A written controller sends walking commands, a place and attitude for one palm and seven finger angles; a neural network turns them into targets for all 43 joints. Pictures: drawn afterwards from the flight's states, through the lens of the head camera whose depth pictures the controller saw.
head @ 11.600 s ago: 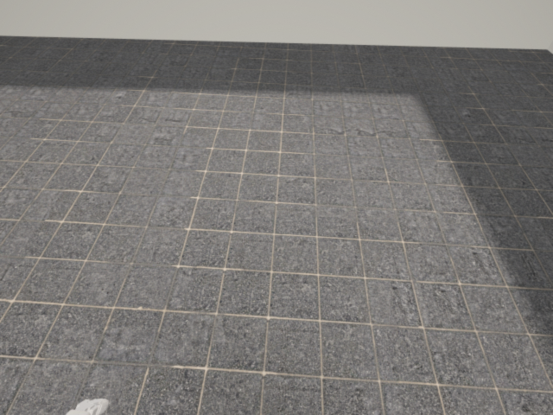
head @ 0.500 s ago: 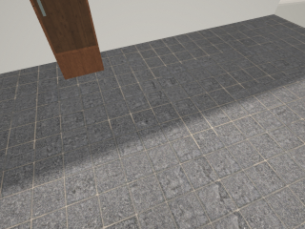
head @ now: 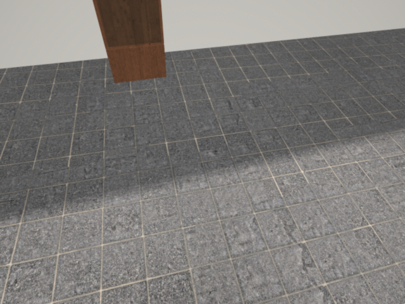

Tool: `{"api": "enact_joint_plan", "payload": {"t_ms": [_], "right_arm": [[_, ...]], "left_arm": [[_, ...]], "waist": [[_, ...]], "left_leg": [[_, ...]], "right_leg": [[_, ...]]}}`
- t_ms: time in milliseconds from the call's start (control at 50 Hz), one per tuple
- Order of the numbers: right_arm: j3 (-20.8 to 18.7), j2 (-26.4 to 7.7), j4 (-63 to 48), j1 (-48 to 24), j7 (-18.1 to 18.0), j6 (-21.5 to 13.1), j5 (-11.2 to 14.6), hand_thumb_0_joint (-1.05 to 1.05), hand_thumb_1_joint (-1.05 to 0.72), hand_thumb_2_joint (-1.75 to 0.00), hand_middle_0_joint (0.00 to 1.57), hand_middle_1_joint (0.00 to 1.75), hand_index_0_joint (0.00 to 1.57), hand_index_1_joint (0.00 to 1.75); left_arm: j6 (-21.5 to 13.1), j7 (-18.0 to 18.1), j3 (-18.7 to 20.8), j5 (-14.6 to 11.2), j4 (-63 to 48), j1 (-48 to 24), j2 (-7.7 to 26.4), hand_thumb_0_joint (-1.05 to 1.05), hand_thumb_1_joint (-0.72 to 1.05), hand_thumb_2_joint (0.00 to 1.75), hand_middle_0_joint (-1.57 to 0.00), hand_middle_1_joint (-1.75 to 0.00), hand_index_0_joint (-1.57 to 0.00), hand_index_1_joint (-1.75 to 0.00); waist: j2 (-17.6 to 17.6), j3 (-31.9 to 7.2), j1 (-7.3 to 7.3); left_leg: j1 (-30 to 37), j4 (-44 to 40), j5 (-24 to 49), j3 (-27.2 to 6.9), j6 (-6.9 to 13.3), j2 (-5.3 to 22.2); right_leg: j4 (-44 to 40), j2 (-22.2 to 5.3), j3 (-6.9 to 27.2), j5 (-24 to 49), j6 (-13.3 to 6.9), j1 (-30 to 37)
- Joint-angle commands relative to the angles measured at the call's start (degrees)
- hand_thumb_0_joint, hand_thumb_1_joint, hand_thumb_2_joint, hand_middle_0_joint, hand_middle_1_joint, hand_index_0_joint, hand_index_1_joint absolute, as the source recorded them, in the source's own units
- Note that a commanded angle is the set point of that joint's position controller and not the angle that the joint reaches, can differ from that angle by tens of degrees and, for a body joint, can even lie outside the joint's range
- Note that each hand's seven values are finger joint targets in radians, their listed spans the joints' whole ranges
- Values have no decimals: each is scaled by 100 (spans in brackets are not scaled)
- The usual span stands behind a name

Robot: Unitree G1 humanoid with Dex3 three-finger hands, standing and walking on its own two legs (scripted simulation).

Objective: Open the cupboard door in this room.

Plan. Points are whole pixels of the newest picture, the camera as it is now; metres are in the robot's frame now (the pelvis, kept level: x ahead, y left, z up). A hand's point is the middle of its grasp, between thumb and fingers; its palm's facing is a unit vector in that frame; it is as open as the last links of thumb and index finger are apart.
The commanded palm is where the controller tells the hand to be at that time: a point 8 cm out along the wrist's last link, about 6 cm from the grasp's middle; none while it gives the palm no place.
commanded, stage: turn or walk to find it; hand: left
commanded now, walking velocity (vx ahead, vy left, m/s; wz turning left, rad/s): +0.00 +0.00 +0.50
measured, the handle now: out of the picture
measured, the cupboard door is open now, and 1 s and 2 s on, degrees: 0 0 0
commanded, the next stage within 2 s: stand and wait in 1.22 s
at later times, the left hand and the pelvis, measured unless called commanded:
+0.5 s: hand out of the picture +0.02 +0.16 -0.13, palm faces +0.26 -0.92 -0.30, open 7.3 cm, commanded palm none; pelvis +0.00 -0.05 +0.02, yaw +15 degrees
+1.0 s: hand out of the picture -0.04 +0.19 -0.15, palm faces +0.47 -0.84 -0.28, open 7.4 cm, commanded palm none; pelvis -0.01 -0.04 +0.01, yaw +27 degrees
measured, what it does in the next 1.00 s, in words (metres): steps on the spot, turning left: right foot, then left foot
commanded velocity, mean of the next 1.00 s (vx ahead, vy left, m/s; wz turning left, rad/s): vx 0.00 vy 0.00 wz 0.43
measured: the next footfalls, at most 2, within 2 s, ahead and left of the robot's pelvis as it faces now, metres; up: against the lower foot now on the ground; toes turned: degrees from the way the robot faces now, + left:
right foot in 0.26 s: +0.03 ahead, -0.14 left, +0.00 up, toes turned +6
left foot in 0.70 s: -0.03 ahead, +0.10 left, +0.00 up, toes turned +25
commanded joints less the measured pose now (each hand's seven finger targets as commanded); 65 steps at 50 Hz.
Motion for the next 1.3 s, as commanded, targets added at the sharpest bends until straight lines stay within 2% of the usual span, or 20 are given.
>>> {"api": "enact_joint_plan", "payload": {"t_ms": [0, 120, 200, 220, 240, 260, 340, 520, 600, 640, 660, 680, 700, 800, 940, 1000, 1040, 1060, 1140, 1280], "right_arm": [[-184, -1154, -468, -35, -138, -168, 5, 0, -90, -90, 20, 30, 20, 30], [-250, -1292, -543, 86, -113, -82, -7, 0, -90, -90, 20, 30, 20, 30], [-291, -1239, -719, -238, -49, -26, 52, 0, -90, -90, 20, 30, 20, 30], [-264, -977, -772, -226, -16, -22, 105, 0, -90, -90, 20, 30, 20, 30], [-199, -675, -946, -266, 13, -38, 106, 0, -90, -90, 20, 30, 20, 30], [-255, -937, -958, -452, -16, 21, 19, 0, -90, -90, 20, 30, 20, 30], [-231, -810, -645, -291, 74, 145, 38, 0, -90, -90, 20, 30, 20, 30], [-36, -728, -745, -1189, 66, 99, 106, 0, -90, -90, 20, 30, 20, 30], [12, -729, -697, -1092, 46, 28, 143, 0, -90, -90, 20, 30, 20, 30], [-18, -872, -570, -674, 43, -43, 113, 0, -90, -90, 20, 30, 20, 30], [-111, -1313, -551, -462, 36, -117, 69, 0, -90, -90, 20, 30, 20, 30], [-235, -1801, -508, -183, 27, -109, 82, 0, -90, -90, 20, 30, 20, 30], [-259, -1878, -422, 93, -18, -65, 115, 0, -90, -90, 20, 30, 20, 30], [-131, -1354, -588, -727, -106, -114, 82, 0, -90, -90, 20, 30, 20, 30], [-202, -1403, -693, -834, -47, -50, 39, 0, -90, -90, 20, 30, 20, 30], [-219, -1279, -766, -929, -25, -25, 76, 0, -90, -90, 20, 30, 20, 30], [-128, -644, -996, -804, 19, -27, 128, 0, -90, -90, 20, 30, 20, 30], [-201, -960, -939, -827, -2, 58, 73, 0, -90, -90, 20, 30, 20, 30], [-201, -819, -603, -455, 106, 125, 55, 0, -90, -90, 20, 30, 20, 30], [-50, -593, -533, -727, 68, 72, 114, 0, -90, -90, 20, 30, 20, 30]], "left_arm": [[-251, -37, 54, -39, -605, -233, 382, 0, 90, 90, -20, -30, -20, -30], [-273, -3, -34, -126, -821, -430, 338, 0, 90, 90, -20, -30, -20, -30], [-345, 35, 4, -133, -707, 291, 563, 0, 90, 90, -20, -30, -20, -30], [-391, 68, 71, -75, -689, 393, 907, 0, 90, 90, -20, -30, -20, -30], [-415, 99, 175, 0, -755, 327, 1373, 0, 90, 90, -20, -30, -20, -30], [-424, 103, 177, -37, -863, 215, 1332, 0, 90, 90, -20, -30, -20, -30], [-466, 73, 17, -40, -951, -358, 831, 0, 90, 90, -20, -30, -20, -30], [-436, 74, 77, 22, -523, 733, 1128, 0, 90, 90, -20, -30, -20, -30], [-393, 67, 119, 24, -406, 725, 1256, 0, 90, 90, -20, -30, -20, -30], [-366, 53, 118, -46, -398, 547, 1235, 0, 90, 90, -20, -30, -20, -30], [-341, 30, 102, -90, -485, 625, 1043, 0, 90, 90, -20, -30, -20, -30], [-333, -15, -20, -87, -623, 597, 708, 0, 90, 90, -20, -30, -20, -30], [-274, 18, -73, -64, -766, 294, 673, 0, 90, 90, -20, -30, -20, -30], [-226, -36, -23, -88, -508, 168, 675, 0, 90, 90, -20, -30, -20, -30], [-235, -44, -55, -99, -637, 252, 547, 0, 90, 90, -20, -30, -20, -30], [-347, -29, 3, -79, -529, 783, 679, 0, 90, 90, -20, -30, -20, -30], [-427, 37, 161, 47, -630, 842, 1526, 0, 90, 90, -20, -30, -20, -30], [-448, 51, 172, -27, -722, 768, 1474, 0, 90, 90, -20, -30, -20, -30], [-446, 66, 27, -16, -951, -205, 908, 0, 90, 90, -20, -30, -20, -30], [-458, 69, 54, 33, -544, 453, 1045, 0, 90, 90, -20, -30, -20, -30]], "waist": [[1020, -345, 12], [965, -648, -130], [912, -868, 205], [193, -832, 248], [-1297, -532, 276], [-1248, -373, 315], [-594, 64, -100], [-949, -258, 396], [-1095, -437, 329], [-863, -662, 53], [183, -924, -54], [1659, -1005, -160], [1362, -920, -308], [967, -484, 28], [1166, -269, 76], [786, -384, 369], [-1594, -303, 415], [-1556, -366, 482], [-630, -48, -11], [-868, -269, 347]], "left_leg": [[618, -1982, 749, -2168, 906, 1408], [1165, -1580, 2218, -2228, 948, 1225], [523, -1039, 1865, -1927, 451, 696], [-460, -461, 896, -1504, 114, 324], [-1562, 625, -822, -465, -275, -393], [-1465, 1723, -1549, -509, -281, -229], [-1244, 3220, -673, -297, -370, 27], [-744, 1467, -986, 292, -474, 117], [41, 87, -671, 566, -346, 46], [1043, -1261, 572, 587, -235, 105], [2160, -1545, 1961, -297, 85, 904], [2902, -1356, 4287, -1748, 756, 2208], [2526, -1319, 4820, -1685, 1175, 2424], [1593, -1406, 3608, -886, 884, 1488], [747, -1479, 2287, -1236, 794, 1271], [71, -802, 1513, -1138, 422, 874], [-1319, 1386, -1506, -44, -233, -331], [-1092, 2384, -1720, -476, -186, -83], [-952, 3325, -635, -218, -302, 171], [-446, 1490, -997, 232, -408, 181]], "right_leg": [[1248, 127, 657, -70, 89, -752], [-236, 432, 663, -214, 149, -127], [-2580, 478, 543, 1144, 117, 1477], [-3079, -290, 1216, 1160, -91, 2342], [-3316, -1700, 2638, 1319, -689, 2549], [-3389, -2161, 2793, 1790, -1070, 1747], [-2861, -1194, 1137, 3180, -894, 1248], [-2397, -1325, 720, 4878, -991, 2240], [-2047, -1355, 596, 4873, -852, 2165], [-1418, -1166, 214, 4270, -462, 1769], [-494, -811, -111, 2973, -122, 732], [585, -191, -185, -705, 181, -656], [1109, -126, 270, -1291, 200, -753], [1314, -79, 550, -220, 271, -550], [-510, 226, 335, 80, 235, 393], [-2134, 211, 311, 1259, 201, 1585], [-3240, -1976, 2629, 1712, -680, 2097], [-3502, -2223, 2839, 1396, -1011, 1375], [-3116, -1355, 1094, 1806, -801, 948], [-2849, -1422, 727, 3202, -975, 1654]]}}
